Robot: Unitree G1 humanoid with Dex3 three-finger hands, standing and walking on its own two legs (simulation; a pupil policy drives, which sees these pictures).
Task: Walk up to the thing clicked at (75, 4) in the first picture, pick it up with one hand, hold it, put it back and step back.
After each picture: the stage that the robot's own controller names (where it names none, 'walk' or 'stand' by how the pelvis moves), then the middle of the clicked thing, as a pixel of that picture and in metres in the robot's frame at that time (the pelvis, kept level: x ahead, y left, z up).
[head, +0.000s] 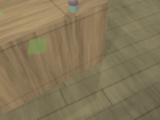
stand; (73, 2) +1.06 +0.12 -0.06
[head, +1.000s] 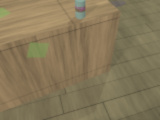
rise first; (80, 8) +0.97 +0.10 -0.05
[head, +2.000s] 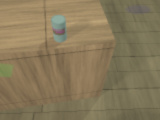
rise first; (59, 29) +0.64 +0.21 -0.04
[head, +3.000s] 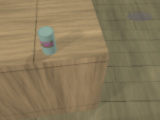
walk; (47, 41) +0.58 +0.19 -0.02
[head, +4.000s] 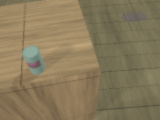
stand; (34, 60) +0.48 +0.25 -0.04
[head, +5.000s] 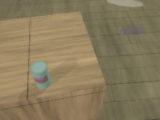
stand; (41, 75) +0.45 +0.21 -0.06
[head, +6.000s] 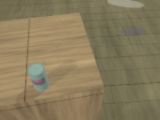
stand; (39, 77) +0.44 +0.22 -0.06
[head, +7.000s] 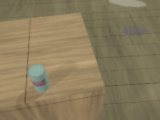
stand; (39, 78) +0.43 +0.22 -0.06
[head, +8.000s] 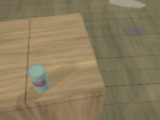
stand; (39, 79) +0.43 +0.22 -0.06
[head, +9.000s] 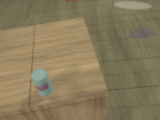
rise first; (42, 82) +0.42 +0.24 -0.06
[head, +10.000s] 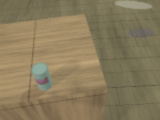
go down; (42, 77) +0.44 +0.24 -0.06
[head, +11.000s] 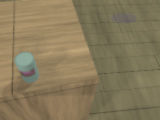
go down; (27, 68) +0.44 +0.22 -0.04
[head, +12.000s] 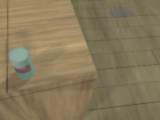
go down; (23, 64) +0.44 +0.22 -0.02
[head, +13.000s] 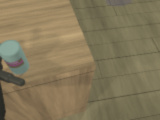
close in; (15, 58) +0.44 +0.23 +0.01
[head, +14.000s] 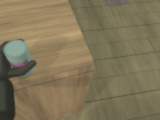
close; (20, 59) +0.43 +0.20 +0.02
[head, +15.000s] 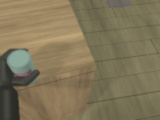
lift; (23, 68) +0.40 +0.20 +0.02
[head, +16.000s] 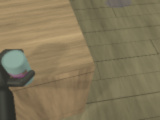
lift; (19, 69) +0.40 +0.21 +0.02
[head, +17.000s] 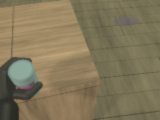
hold; (26, 79) +0.34 +0.19 +0.08
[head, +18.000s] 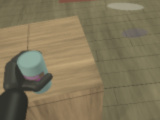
hold; (36, 73) +0.32 +0.17 +0.14
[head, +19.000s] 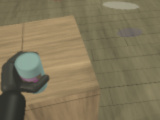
crouch; (32, 74) +0.33 +0.17 +0.13
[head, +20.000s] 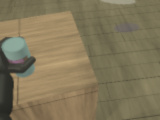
crouch; (19, 58) +0.39 +0.22 +0.12
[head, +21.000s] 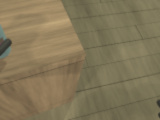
lower; out of the picture +0.49 +0.24 +0.04
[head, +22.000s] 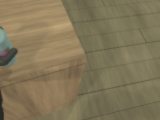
lower; (0, 48) +0.46 +0.23 +0.03
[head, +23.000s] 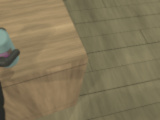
lower; (3, 49) +0.46 +0.23 +0.03
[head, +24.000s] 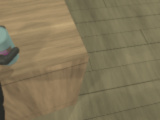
lower; (2, 47) +0.46 +0.23 +0.04
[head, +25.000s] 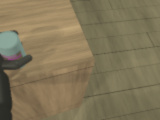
open; (12, 51) +0.45 +0.22 +0.03
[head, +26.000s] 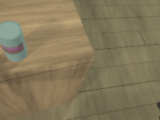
sink last; (13, 42) +0.46 +0.20 +0.03
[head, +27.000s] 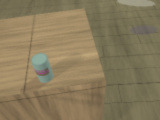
sink last; (42, 68) +0.46 +0.23 -0.01
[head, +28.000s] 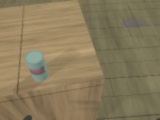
stand; (37, 66) +0.44 +0.21 +0.00
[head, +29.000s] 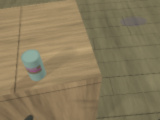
stand; (34, 65) +0.44 +0.23 +0.00
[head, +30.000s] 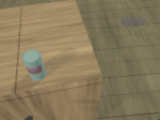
stand; (35, 65) +0.44 +0.22 +0.00
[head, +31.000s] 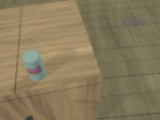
stand; (34, 66) +0.44 +0.23 +0.00
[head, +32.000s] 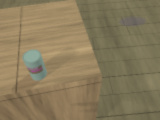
stand; (35, 65) +0.45 +0.22 -0.01
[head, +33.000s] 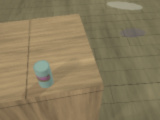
stand; (44, 74) +0.46 +0.21 -0.06
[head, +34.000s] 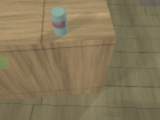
walk; (59, 21) +0.64 +0.14 -0.02
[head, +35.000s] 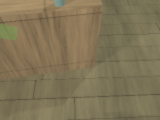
walk; out of the picture +0.94 +0.15 -0.04
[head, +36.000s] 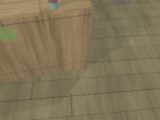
stand; out of the picture +1.02 +0.24 -0.05
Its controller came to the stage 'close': yes
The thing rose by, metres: 0.22
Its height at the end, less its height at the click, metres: +0.00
